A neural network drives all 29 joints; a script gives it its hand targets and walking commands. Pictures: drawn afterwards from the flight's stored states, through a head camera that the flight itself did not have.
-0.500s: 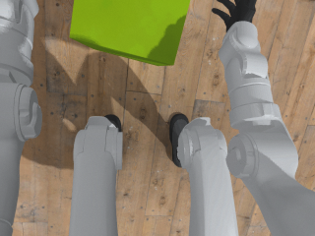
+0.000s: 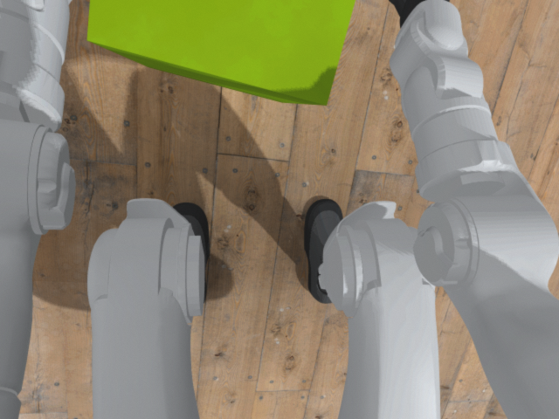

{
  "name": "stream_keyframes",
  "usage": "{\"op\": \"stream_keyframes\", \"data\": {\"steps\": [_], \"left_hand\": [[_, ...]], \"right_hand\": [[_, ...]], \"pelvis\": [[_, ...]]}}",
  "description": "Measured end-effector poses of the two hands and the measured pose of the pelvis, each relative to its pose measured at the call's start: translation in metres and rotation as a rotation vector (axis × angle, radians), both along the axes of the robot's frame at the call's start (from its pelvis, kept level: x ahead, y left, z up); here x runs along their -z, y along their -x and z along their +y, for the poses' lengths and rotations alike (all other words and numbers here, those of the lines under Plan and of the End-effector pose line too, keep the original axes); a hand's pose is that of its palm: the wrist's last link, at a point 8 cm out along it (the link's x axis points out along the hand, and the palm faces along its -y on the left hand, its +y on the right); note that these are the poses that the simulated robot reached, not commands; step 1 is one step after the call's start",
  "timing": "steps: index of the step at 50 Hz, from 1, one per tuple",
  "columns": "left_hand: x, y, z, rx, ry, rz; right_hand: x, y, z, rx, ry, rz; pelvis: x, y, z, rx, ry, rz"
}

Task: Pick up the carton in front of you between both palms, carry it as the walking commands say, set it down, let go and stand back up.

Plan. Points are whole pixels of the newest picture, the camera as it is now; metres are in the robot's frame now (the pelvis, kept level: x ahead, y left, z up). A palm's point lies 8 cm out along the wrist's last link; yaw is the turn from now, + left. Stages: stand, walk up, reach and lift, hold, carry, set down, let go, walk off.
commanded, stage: reach and lift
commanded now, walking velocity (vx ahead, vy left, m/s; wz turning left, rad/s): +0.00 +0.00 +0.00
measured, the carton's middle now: out of the picture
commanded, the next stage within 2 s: none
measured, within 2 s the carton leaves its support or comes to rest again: leaves its support in 0.58 s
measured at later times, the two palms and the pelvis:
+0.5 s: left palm out of the picture +0.55 +0.21 -0.17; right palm out of the picture +0.54 -0.09 -0.16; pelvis +0.00 +0.00 +0.00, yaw +0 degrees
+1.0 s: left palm out of the picture +0.50 +0.22 +0.00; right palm out of the picture +0.50 -0.08 +0.00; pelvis -0.01 -0.02 +0.07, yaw +5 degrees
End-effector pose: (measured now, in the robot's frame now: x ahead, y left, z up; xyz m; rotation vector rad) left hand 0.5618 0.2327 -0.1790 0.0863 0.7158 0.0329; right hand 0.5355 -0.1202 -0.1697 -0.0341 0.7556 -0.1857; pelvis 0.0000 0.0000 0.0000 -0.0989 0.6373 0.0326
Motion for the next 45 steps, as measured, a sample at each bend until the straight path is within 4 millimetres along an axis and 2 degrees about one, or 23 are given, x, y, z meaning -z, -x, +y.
{"op": "stream_keyframes", "data": {"steps": [9,14,25,31,34,36,45], "left_hand": [[-0.003,0.008,-0.007,0.017,0.006,0.018],[-0.006,0.006,-0.018,0.034,0.006,0.025],[-0.008,0.008,-0.021,0.057,0.003,0.07],[-0.011,0.016,-0.019,0.032,0.0,0.058],[-0.024,0.02,-0.019,0.008,-0.008,0.039],[-0.04,0.023,-0.018,-0.006,-0.002,0.018],[-0.135,0.049,-0.011,-0.072,0.017,0.0]], "right_hand": [[-0.005,0.005,0.009,-0.01,-0.014,0.004],[-0.006,0.002,0.03,-0.034,-0.044,0.004],[-0.01,-0.005,0.028,0.004,-0.045,0.02],[-0.023,-0.006,0.032,0.026,-0.053,-0.014],[-0.039,-0.002,0.036,0.04,-0.056,-0.053],[-0.052,0.003,0.037,0.052,-0.063,-0.081],[-0.132,0.027,0.043,0.035,-0.088,-0.104]], "pelvis": [[-0.004,0.005,-0.003,-0.006,-0.002,0.001],[-0.006,0.009,-0.004,-0.005,-0.002,-0.01],[0.0,0.002,0.0,0.004,-0.006,0.016],[0.001,-0.002,0.001,0.002,-0.009,0.038],[-0.002,-0.002,0.0,-0.009,-0.01,0.047],[-0.005,-0.002,-0.002,-0.021,-0.011,0.054],[-0.043,0.006,-0.013,-0.067,-0.017,0.08]]}}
